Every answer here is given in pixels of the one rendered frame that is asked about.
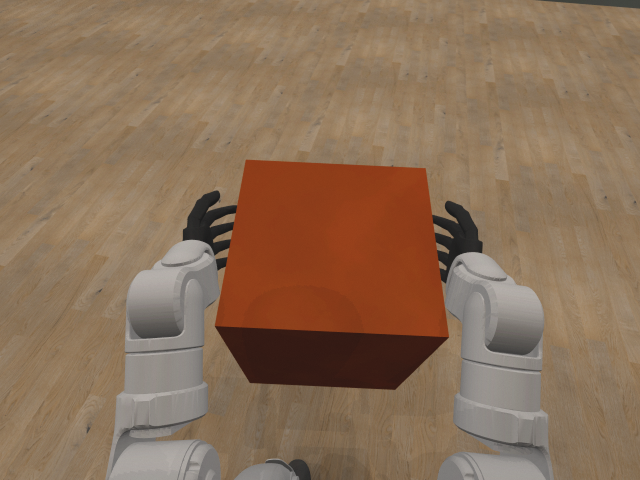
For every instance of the robot right hand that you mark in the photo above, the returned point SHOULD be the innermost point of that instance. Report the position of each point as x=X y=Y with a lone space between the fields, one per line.
x=465 y=236

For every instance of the robot left forearm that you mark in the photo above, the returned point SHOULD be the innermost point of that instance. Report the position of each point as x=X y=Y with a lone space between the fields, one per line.
x=164 y=388

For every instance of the carton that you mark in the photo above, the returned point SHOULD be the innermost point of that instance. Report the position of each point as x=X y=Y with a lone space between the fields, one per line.
x=332 y=277

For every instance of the robot left hand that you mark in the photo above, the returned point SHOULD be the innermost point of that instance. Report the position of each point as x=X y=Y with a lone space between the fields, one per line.
x=198 y=224

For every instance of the robot right upper arm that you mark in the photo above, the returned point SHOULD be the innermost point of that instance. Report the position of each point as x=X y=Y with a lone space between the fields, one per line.
x=478 y=466

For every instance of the left robot foot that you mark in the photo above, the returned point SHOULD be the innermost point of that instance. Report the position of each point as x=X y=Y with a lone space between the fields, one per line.
x=301 y=469

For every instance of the robot left upper arm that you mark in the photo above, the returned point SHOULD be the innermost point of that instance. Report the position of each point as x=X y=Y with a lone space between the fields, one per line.
x=168 y=460

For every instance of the robot right forearm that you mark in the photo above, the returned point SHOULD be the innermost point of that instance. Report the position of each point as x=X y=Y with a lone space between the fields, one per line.
x=502 y=347

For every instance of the robot left shin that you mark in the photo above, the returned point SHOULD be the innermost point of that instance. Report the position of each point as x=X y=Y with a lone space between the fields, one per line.
x=279 y=461

